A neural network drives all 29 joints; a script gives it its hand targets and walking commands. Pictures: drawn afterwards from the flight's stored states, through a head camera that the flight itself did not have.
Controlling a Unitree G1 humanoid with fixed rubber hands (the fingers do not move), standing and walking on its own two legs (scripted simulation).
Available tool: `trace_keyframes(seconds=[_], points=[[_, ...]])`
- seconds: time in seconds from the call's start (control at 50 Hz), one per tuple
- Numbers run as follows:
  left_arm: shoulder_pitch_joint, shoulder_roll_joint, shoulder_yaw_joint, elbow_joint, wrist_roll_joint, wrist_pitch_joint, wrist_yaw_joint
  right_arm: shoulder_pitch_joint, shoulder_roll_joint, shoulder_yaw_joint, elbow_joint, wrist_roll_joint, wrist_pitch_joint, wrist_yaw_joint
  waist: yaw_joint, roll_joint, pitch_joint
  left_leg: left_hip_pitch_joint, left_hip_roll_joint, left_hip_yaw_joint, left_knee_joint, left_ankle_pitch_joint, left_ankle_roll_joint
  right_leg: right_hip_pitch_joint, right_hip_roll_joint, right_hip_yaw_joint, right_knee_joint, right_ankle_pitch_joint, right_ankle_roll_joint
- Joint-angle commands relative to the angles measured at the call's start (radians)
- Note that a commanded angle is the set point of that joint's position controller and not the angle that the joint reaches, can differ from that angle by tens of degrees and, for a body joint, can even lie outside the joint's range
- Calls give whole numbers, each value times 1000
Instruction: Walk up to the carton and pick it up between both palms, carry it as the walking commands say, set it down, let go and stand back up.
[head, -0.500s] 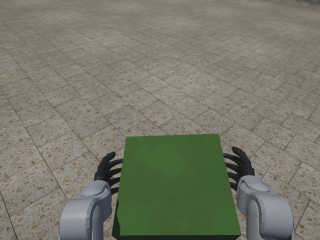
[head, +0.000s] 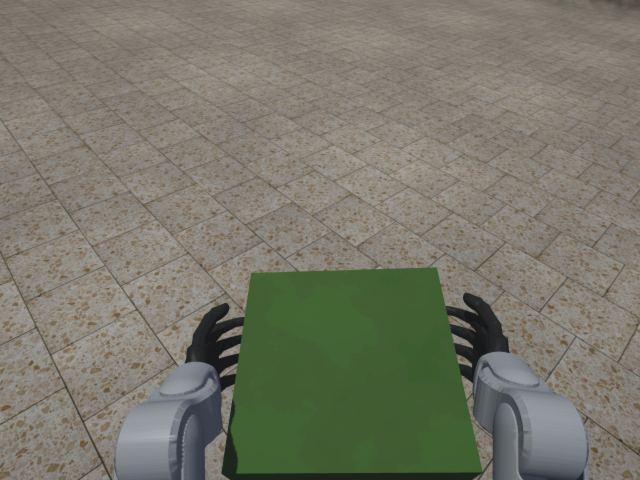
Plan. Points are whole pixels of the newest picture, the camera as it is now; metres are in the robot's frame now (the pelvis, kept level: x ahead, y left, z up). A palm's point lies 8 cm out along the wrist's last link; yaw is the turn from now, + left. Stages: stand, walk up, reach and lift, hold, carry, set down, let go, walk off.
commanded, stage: carry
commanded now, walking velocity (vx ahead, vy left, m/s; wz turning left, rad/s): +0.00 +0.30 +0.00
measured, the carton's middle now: (347, 397) +0.25 -0.01 +0.02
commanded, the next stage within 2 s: none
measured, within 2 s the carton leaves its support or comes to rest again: neither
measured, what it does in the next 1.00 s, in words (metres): steps to the left: right foot, then left foot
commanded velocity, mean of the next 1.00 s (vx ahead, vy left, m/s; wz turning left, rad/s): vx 0.00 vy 0.30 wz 0.00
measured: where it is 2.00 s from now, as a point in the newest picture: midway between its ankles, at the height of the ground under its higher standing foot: outside the picture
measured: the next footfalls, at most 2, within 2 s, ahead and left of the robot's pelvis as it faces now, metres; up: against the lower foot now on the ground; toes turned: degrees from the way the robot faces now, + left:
right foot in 0.10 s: +0.02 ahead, -0.10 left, +0.00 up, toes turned -9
left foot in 0.30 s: +0.07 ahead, +0.23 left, +0.00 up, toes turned +4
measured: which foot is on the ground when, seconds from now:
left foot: down 0.00-0.12, up 0.14-0.28, down 0.30-0.62, up 0.64-0.82, down 0.84-1.00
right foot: up 0.00-0.08, down 0.10-0.32, up 0.34-0.60, down 0.62-0.84, up 0.86-1.00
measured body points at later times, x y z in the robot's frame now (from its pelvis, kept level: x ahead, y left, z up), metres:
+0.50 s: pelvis -0.03 +0.20 +0.00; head -0.05 +0.22 +0.45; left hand +0.21 +0.35 +0.08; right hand +0.22 +0.04 +0.11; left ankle +0.03 +0.23 -0.72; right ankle -0.10 +0.04 -0.65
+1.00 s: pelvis -0.08 +0.39 +0.00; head -0.09 +0.42 +0.45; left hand +0.17 +0.55 +0.07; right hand +0.18 +0.25 +0.10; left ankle -0.02 +0.46 -0.72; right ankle -0.14 +0.23 -0.64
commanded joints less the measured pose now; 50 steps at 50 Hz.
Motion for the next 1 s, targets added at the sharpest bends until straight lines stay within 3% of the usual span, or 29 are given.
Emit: trace_keyframes(seconds=[0.0,0.08,0.1,0.12,0.14,0.16,0.2,0.24,0.26,0.28,0.3,0.32,0.34,0.38,0.42,0.56,0.58,0.6,0.62,0.64,0.66,0.68,0.72,0.76,0.8,0.82,0.84,0.9,0.98], points=[[-517,-844,-658,-185,-302,-28,-125,-344,916,633,-114,380,-9,146,0,195,-230,303,258,-305,-316,299,-65,-42,71,-68,-195,-15,-82],[-435,-832,-629,-182,-294,-42,-134,-312,932,671,-124,384,-18,128,52,143,-352,95,119,-39,-250,434,-324,533,15,-127,-873,261,-139],[-432,-821,-598,-176,-291,-50,-137,-360,926,701,-168,399,-19,122,36,-238,-373,-107,119,-76,29,1,-254,630,-270,211,-803,284,-190],[-442,-868,-611,-189,-302,-68,-144,-404,939,743,-245,417,-24,127,34,-498,-339,-359,99,-111,470,-278,-297,560,-679,716,-836,440,-374],[-396,-891,-626,-176,-312,-66,-143,-438,951,750,-268,438,-32,128,19,-278,-226,-348,180,-303,630,-251,-221,367,-556,541,-775,617,-391],[-442,-896,-652,-221,-321,-67,-144,-417,956,734,-247,426,-39,128,12,-106,-200,-343,170,-272,570,-205,-201,369,-467,382,-715,700,-334],[-463,-871,-654,-221,-317,-58,-137,-388,910,706,-218,408,-24,133,0,-123,-190,-219,167,-172,294,-156,-153,321,-318,140,-617,978,-214],[-469,-830,-637,-242,-300,-57,-124,-371,908,709,-192,416,-18,140,7,-231,-209,14,106,-57,55,-160,-127,222,-299,108,-628,909,-169],[-483,-853,-648,-257,-308,-57,-127,-389,920,711,-220,419,-19,141,-2,-245,-222,104,100,-62,-25,-102,-122,180,-261,82,-575,785,-137],[-436,-858,-644,-223,-302,-50,-128,-364,906,692,-211,418,-18,139,1,-86,-270,213,54,-24,-127,-130,-120,132,-178,30,-480,589,-117],[-410,-835,-629,-199,-282,-37,-129,-356,892,686,-203,415,-9,142,-3,67,-243,291,169,-142,-177,-33,-85,-45,-92,-37,-357,214,-81],[-446,-803,-640,-225,-284,-31,-124,-359,873,653,-162,407,-7,137,-12,367,-211,263,417,-491,-297,163,-2,-252,68,-155,-125,-168,-27],[-450,-788,-669,-222,-294,-26,-126,-308,844,632,-166,397,0,141,-13,360,-198,189,371,-432,-321,68,-1,-177,44,-21,39,-187,-50],[-552,-851,-674,-222,-313,-34,-136,-347,907,627,-127,385,-5,145,-5,211,-135,84,302,-332,-323,-158,-20,-157,13,-28,111,-47,-79],[-545,-853,-697,-253,-319,-41,-135,-321,913,625,-125,379,-13,154,-1,250,-135,147,240,-282,-285,-24,-4,-157,12,-23,104,22,-72],[-472,-841,-656,-220,-306,-41,-132,-333,939,681,-167,387,-18,136,16,201,-310,319,182,-170,-340,450,-211,200,86,-144,-605,23,-121],[-430,-831,-637,-190,-292,-43,-136,-358,918,684,-187,386,-22,130,42,150,-326,190,129,-62,-292,409,-294,412,49,-147,-816,176,-132],[-406,-833,-613,-150,-290,-43,-140,-356,927,693,-159,392,-17,126,63,-144,-304,-151,68,11,-23,182,-405,674,-176,58,-907,239,-188],[-388,-844,-599,-165,-292,-61,-142,-376,933,743,-215,416,-14,123,44,-577,-314,-321,114,-105,556,-275,-360,544,-650,660,-872,263,-349],[-366,-859,-620,-157,-300,-62,-142,-416,931,741,-243,434,-23,130,13,-371,-172,-383,181,-315,737,-251,-269,300,-607,611,-878,381,-384],[-416,-861,-640,-205,-311,-55,-142,-424,933,722,-223,433,-27,129,10,-84,-146,-303,197,-334,712,-168,-230,224,-478,414,-818,378,-324],[-475,-852,-661,-245,-315,-60,-141,-393,913,706,-215,412,-30,132,-3,-40,-133,-315,189,-275,573,-161,-192,275,-401,274,-712,622,-261],[-469,-850,-633,-248,-312,-64,-138,-415,923,727,-238,427,-28,132,-3,-162,-170,-103,117,-99,248,-157,-171,233,-253,53,-629,885,-170],[-431,-820,-614,-241,-289,-55,-128,-413,903,728,-246,430,-13,136,7,-280,-173,15,105,-42,84,-159,-147,192,-290,96,-667,847,-162],[-405,-824,-628,-236,-288,-43,-125,-318,901,692,-199,416,-5,132,-3,-114,-237,240,65,-15,-98,-171,-137,86,-185,37,-504,544,-118],[-400,-799,-624,-229,-282,-39,-124,-325,884,677,-201,403,-7,130,-8,75,-229,306,197,-162,-174,-70,-94,-47,-99,-32,-375,239,-76],[-435,-788,-648,-238,-285,-33,-125,-369,854,653,-210,409,-10,132,-18,422,-179,257,418,-490,-295,136,21,-265,65,-140,-123,-170,-21],[-553,-848,-690,-265,-324,-43,-138,-333,907,630,-170,387,-8,146,-16,230,-142,86,308,-318,-279,-84,36,-173,30,-11,195,-77,-70],[-529,-863,-689,-252,-321,-43,-137,-342,911,630,-161,390,-17,154,-7,245,-178,232,223,-260,-193,196,52,-130,41,-49,0,-25,-60]])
